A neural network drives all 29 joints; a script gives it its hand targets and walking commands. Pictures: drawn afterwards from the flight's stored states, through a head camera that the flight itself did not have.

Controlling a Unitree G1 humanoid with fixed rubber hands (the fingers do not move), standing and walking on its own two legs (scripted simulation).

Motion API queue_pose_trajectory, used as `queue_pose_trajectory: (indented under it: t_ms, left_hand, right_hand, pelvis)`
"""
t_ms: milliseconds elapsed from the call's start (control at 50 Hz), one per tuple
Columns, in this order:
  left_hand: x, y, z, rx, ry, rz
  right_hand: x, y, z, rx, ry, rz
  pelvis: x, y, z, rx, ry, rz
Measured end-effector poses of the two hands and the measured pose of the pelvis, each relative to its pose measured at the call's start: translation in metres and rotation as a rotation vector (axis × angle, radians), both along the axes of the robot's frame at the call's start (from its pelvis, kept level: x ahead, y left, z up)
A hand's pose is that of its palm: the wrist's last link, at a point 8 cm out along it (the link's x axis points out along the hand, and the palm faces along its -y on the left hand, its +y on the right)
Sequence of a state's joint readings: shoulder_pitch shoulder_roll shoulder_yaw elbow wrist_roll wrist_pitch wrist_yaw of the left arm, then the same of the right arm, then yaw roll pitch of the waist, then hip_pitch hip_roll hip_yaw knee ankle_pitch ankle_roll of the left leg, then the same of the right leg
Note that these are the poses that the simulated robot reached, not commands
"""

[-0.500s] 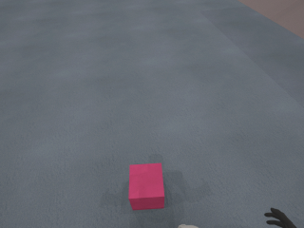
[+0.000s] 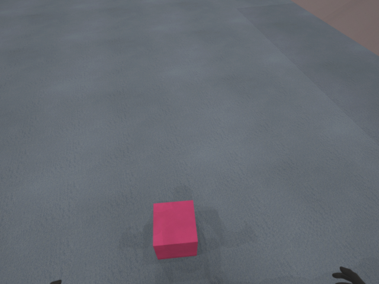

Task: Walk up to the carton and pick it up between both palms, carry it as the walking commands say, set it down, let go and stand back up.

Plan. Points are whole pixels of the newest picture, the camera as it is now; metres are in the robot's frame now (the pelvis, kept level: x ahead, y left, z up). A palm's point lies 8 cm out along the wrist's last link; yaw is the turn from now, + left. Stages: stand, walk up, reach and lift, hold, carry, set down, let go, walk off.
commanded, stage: walk up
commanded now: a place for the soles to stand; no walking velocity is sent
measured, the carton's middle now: (175, 230) +0.47 +0.08 -0.65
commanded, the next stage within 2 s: reach and lift in 0.78 s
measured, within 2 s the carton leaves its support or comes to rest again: neither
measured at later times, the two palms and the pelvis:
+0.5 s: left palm out of the picture +0.12 +0.32 -0.08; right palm out of the picture +0.13 -0.33 -0.07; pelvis +0.01 +0.00 +0.00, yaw +0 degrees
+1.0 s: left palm (54, 281) +0.16 +0.30 -0.08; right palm (341, 270) +0.16 -0.31 -0.08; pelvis +0.00 +0.00 +0.00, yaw +1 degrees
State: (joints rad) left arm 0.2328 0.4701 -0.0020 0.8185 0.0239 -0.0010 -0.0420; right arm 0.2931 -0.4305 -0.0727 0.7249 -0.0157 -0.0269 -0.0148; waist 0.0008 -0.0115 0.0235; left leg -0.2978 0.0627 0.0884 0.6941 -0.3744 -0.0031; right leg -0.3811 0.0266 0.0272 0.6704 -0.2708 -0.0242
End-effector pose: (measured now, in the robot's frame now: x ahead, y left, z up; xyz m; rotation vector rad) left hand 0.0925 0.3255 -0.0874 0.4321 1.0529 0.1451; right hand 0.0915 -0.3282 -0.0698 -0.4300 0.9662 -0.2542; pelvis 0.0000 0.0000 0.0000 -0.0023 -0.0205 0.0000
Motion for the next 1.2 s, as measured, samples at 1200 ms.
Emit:
queue_pose_trajectory:
  t_ms: [1200]
  left_hand:
    - [0.105,-0.029,0.004,-0.059,-0.113,-0.038]
  right_hand:
    - [0.126,0.055,-0.014,0.133,-0.066,0.096]
  pelvis:
    - [0.013,0.008,-0.003,0.011,0.02,0.019]
